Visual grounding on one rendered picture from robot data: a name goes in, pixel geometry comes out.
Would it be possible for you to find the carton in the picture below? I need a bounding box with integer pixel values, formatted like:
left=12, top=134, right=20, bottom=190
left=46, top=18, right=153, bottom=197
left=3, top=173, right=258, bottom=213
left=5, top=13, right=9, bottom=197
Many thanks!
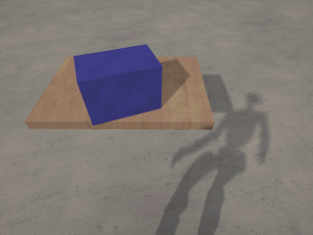
left=73, top=44, right=162, bottom=125

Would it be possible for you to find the table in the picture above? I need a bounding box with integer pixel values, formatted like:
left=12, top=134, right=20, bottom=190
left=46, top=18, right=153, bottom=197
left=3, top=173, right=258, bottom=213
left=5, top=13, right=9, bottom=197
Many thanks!
left=24, top=56, right=215, bottom=130

